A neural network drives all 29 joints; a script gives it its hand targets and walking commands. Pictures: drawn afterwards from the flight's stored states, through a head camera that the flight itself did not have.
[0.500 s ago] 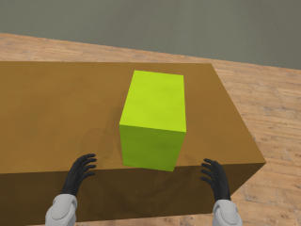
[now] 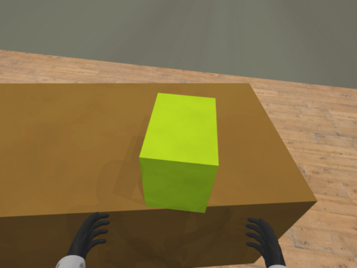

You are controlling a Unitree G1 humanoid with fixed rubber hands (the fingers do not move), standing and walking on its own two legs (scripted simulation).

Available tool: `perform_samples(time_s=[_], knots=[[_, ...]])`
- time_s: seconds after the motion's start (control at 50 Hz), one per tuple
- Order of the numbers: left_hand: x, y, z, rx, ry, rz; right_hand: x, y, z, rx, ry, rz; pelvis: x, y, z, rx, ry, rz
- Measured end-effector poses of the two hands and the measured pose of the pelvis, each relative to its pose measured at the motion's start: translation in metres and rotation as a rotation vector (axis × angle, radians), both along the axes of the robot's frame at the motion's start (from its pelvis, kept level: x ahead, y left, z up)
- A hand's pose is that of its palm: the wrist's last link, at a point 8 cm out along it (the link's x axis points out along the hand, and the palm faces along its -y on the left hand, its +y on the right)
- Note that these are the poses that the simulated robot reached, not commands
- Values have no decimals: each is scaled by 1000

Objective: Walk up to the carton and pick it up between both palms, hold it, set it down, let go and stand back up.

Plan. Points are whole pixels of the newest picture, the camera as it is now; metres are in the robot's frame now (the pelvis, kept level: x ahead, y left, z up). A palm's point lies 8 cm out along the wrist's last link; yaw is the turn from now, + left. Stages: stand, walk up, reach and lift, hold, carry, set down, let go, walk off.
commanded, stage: set down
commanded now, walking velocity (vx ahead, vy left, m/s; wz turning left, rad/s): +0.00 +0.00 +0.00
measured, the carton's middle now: (180, 151) +0.44 +0.01 +0.00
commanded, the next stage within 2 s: let go in 0.56 s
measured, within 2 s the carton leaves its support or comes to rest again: neither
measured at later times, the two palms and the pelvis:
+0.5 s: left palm out of the picture +0.15 +0.23 -0.08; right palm out of the picture +0.15 -0.22 -0.08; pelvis +0.00 +0.00 +0.00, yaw +1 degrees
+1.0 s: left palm out of the picture +0.15 +0.22 -0.08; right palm out of the picture +0.14 -0.23 -0.08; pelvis -0.01 -0.01 +0.00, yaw +0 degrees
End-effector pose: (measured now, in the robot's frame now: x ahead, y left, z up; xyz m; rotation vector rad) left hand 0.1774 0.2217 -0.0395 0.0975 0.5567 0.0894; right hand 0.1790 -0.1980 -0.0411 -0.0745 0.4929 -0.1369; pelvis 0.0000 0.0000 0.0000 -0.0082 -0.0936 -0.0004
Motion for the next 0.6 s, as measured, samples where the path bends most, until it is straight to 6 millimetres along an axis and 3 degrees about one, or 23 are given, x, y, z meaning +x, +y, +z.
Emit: perform_samples(time_s=[0.36, 0.6], knots=[[-22, 4, -24, 34, 161, 13, -20, -12, -24, -40, 126, 44, -1, -4, 0, 1, 6, 3], [-33, 3, -42, 53, 270, 14, -35, -30, -39, -82, 228, 59, -7, -5, -1, 1, 1, 8]])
